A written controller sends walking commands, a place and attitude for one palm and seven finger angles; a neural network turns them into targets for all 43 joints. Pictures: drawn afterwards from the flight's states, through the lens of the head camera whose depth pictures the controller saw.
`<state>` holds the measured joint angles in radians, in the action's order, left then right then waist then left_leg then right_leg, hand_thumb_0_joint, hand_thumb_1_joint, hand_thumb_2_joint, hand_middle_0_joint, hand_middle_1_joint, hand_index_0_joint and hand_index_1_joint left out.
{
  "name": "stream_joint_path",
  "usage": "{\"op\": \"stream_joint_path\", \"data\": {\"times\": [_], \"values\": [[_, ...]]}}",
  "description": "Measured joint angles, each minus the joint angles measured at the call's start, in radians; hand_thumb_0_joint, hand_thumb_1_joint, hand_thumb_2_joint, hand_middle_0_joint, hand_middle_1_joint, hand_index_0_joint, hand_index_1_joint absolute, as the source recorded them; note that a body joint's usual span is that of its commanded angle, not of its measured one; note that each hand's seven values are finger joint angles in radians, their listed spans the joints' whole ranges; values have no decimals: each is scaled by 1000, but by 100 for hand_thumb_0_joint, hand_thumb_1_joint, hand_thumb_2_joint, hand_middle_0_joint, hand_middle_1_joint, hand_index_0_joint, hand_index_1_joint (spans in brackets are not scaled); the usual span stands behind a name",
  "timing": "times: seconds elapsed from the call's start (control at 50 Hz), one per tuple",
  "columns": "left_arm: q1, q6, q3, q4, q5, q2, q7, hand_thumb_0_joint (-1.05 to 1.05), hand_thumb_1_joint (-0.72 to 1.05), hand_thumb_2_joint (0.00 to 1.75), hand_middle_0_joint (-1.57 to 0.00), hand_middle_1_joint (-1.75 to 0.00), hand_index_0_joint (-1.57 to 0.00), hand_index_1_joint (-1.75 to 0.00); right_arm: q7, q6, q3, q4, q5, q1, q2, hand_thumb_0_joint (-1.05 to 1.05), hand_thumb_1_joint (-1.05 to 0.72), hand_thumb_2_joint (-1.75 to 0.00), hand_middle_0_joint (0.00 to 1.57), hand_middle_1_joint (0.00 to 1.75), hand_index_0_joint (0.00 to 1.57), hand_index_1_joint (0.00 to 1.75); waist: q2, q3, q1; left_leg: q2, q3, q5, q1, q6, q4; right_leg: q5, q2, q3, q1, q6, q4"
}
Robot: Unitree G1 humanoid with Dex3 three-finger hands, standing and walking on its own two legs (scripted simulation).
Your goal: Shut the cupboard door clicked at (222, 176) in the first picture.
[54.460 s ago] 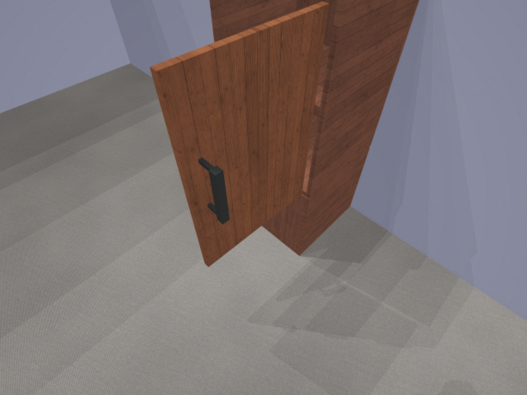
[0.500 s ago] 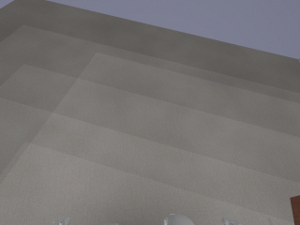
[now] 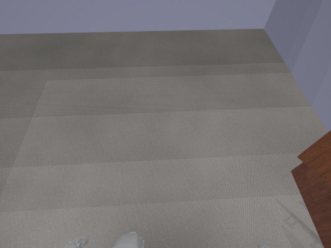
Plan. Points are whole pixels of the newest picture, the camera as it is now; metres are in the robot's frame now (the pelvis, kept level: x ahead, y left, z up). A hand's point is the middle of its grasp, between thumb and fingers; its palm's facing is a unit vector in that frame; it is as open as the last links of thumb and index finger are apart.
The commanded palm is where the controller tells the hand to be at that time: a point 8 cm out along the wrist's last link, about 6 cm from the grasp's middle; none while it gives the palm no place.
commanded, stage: turn to face it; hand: left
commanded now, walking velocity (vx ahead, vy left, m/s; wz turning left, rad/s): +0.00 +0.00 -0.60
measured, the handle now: out of the picture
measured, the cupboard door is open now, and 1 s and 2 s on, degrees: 32 32 32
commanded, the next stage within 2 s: take the last steps up to it in 1.32 s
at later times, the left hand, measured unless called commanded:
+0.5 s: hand (116, 215) +0.21 +0.16 -0.16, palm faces -0.31 -0.91 -0.28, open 7.4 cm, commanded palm none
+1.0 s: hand (131, 195) +0.27 +0.12 -0.17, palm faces -0.55 -0.81 -0.20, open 7.4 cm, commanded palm none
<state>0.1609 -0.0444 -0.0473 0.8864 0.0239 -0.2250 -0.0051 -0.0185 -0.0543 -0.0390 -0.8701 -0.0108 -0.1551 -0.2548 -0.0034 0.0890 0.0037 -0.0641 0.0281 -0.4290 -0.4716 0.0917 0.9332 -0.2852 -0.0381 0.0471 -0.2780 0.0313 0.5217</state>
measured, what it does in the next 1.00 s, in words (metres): steps on the spot, turning right: left foot, then right foot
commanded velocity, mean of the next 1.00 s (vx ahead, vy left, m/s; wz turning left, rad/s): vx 0.00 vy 0.00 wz -0.58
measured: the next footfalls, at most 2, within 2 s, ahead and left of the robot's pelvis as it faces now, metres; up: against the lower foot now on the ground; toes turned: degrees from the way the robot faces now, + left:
left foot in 0.10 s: +0.06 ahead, +0.14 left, +0.00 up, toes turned -1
right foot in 0.48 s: +0.02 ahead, -0.13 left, +0.00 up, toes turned -23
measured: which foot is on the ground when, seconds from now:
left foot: up 0.00-0.08, down 0.10-0.46, up 0.48-0.82, down 0.84-1.00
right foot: down 0.00-0.10, up 0.12-0.46, down 0.48-0.84, up 0.86-1.00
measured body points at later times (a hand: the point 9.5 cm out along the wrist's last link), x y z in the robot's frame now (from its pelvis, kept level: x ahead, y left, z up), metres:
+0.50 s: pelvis +0.03 -0.01 -0.02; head +0.08 -0.04 +0.43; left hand +0.23 +0.21 -0.14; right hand -0.01 -0.29 -0.16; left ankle +0.02 +0.14 -0.73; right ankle -0.02 -0.12 -0.74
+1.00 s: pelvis +0.08 +0.00 +0.00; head +0.14 -0.01 +0.45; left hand +0.30 +0.17 -0.16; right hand +0.02 -0.27 -0.12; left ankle +0.14 +0.08 -0.74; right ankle -0.04 -0.08 -0.65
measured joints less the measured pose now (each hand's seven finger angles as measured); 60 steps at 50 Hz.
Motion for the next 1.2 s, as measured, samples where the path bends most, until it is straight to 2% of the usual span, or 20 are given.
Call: {"op": "stream_joint_path", "data": {"times": [0.08, 0.1, 0.12, 0.16, 0.2, 0.26, 0.4, 0.46, 0.48, 0.5, 0.54, 0.6, 0.74, 0.8, 0.84, 0.9, 0.94, 1.0, 1.08, 1.2], "values": [[14, -9, -9, 8, -2, -9, -1, 0, 90, 90, -20, -30, -20, -30, -3, 18, 12, 20, 6, 11, 21, 0, -91, -90, 20, 30, 20, 30, -32, -12, -12, 27, 5, 79, 94, -10, -253, -22, -14, 47, -17, -18, 38], [21, -15, -11, 8, -6, -11, -1, 0, 90, 90, -20, -30, -20, -30, -4, 27, 16, 28, 5, 6, 21, 0, -91, -90, 20, 30, 20, 30, -30, -22, -13, 23, 4, 128, 128, -28, -340, -37, -25, 56, -32, -24, 64], [19, -21, -15, 10, -10, -19, -3, 0, 90, 90, -20, -30, -20, -30, -5, 35, 19, 29, 0, 7, 28, 0, -90, -90, 20, 30, 20, 30, -42, -23, -14, 24, 16, 137, 130, -57, -344, -88, -26, 62, -56, -27, 124], [15, -31, -23, 14, -8, -34, -6, 0, 90, 90, -20, -30, -20, -30, -6, 41, 32, 35, -9, 6, 42, 0, -90, -90, 20, 30, 20, 30, -59, -15, -21, 13, 48, 117, 138, -91, -327, -209, -23, 35, -123, -39, 324], [11, -35, -31, 18, -4, -43, -15, 0, 90, 90, -20, -30, -20, -30, -9, 44, 39, 40, -15, -5, 51, 0, -90, -90, 20, 30, 20, 30, -57, -8, -20, -5, 69, 112, 164, -98, -348, -232, -11, -9, -177, -57, 505], [4, -38, -39, 13, -5, -50, -26, 0, 90, 90, -20, -30, -20, -30, -12, 45, 41, 36, -17, -23, 56, 0, -90, -90, 20, 30, 20, 30, -42, 1, -21, -33, 98, 127, 206, -92, -397, -210, 24, -58, -204, -78, 596], [-32, -40, -36, 0, -6, -47, -35, 0, 90, 90, -19, -30, -20, -30, -2, 36, 20, 3, -19, -62, 33, 0, -90, -90, 20, 30, 20, 30, 8, 16, 0, -98, 168, 96, 248, -60, -387, -178, 62, -114, -122, -73, 336], [-39, -22, -26, -13, -5, -44, -37, 0, 90, 90, -19, -30, -20, -30, 5, 26, 6, -13, -14, -82, 8, 0, -90, -90, 20, 30, 20, 30, 28, 11, 7, -127, 197, 43, 236, -34, -306, -41, 55, -136, -35, -50, 127], [-37, -8, -23, -19, -3, -47, -35, 0, 90, 90, -20, -30, -20, -30, 7, 19, 1, -16, -10, -89, 0, 0, -90, -90, 20, 30, 20, 30, 26, 5, 7, -130, 193, 13, 211, -31, -242, -6, 56, -128, -17, -30, 84], [-41, 4, -19, -16, -4, -39, -28, 0, 90, 90, -20, -30, -20, -30, 5, 8, -5, -25, -6, -82, -14, 0, -90, -90, 20, 30, 20, 30, 43, 10, 10, -128, 147, -53, 174, -27, -149, -33, 45, -126, -28, -16, 111], [-39, 13, -10, -16, -6, -22, -15, 0, 90, 90, -20, -30, -20, -30, -5, -15, -12, -40, -1, -60, -33, 0, -90, -90, 20, 30, 20, 30, 60, 16, 14, -88, 55, -124, 90, -22, 46, -75, 33, -112, -36, -4, 133], [-25, 8, -3, -11, -6, -8, 1, 0, 90, 90, -20, -30, -20, -30, -8, -16, -12, -40, -2, -31, -38, 0, -91, -90, 20, 30, 20, 30, 50, 18, 13, -47, 12, -73, 7, -9, 175, -50, 23, -73, -16, -7, 75], [6, 3, 1, 7, -2, -3, 1, 0, 90, 90, -20, -30, -20, -30, -1, 3, 4, 3, 3, 13, -6, 0, -91, -90, 20, 30, 20, 30, 0, 4, -3, -2, 1, -2, -6, 4, -13, -13, 6, 8, 13, -10, 1], [16, -4, -5, 13, -1, -10, 0, 0, 90, 90, -20, -30, -20, -30, -1, 12, 11, 19, 7, 25, 11, 0, -91, -90, 20, 30, 20, 30, -21, -4, -13, 20, 2, 37, 46, -3, -168, -27, -4, 44, 8, -23, 21], [26, -14, -10, 15, -6, -17, 0, 0, 90, 90, -20, -30, -20, -30, -2, 28, 19, 32, 6, 20, 16, 0, -91, -90, 20, 30, 20, 30, -26, -18, -14, 23, 6, 139, 110, -21, -330, -53, -20, 64, -11, -37, 65], [17, -28, -22, 22, -9, -41, -4, 0, 90, 90, -20, -30, -20, -30, -2, 42, 34, 39, -7, 15, 39, 0, -90, -90, 20, 30, 20, 30, -58, -12, -23, 14, 51, 125, 120, -95, -308, -221, -19, 43, -102, -45, 331], [11, -31, -31, 26, -7, -50, -12, 0, 90, 90, -20, -30, -20, -30, -6, 45, 42, 43, -14, 2, 48, 0, -90, -90, 20, 30, 20, 30, -56, -7, -22, -4, 73, 120, 147, -110, -330, -242, -9, -2, -160, -60, 518], [2, -36, -38, 20, -6, -58, -23, 0, 90, 90, -20, -30, -20, -30, -10, 46, 45, 37, -16, -19, 54, 0, -90, -90, 20, 30, 20, 30, -43, -1, -20, -29, 103, 140, 190, -107, -388, -206, 23, -50, -197, -79, 621], [-13, -41, -40, 13, -6, -56, -28, 0, 90, 90, -20, -30, -20, -30, -10, 47, 37, 12, -16, -50, 50, 0, -90, -90, 20, 30, 20, 30, -21, 0, -9, -56, 142, 150, 225, -99, -429, -180, 58, -77, -183, -87, 544], [-47, -32, -24, 11, -5, -37, -25, 0, 91, 90, -19, -30, -20, -30, 0, 36, 14, -40, -17, -97, 22, 0, -90, -90, 20, 30, 20, 30, 19, -1, 22, -95, 188, 114, 231, -69, -384, -133, 62, -111, -72, -63, 245]]}}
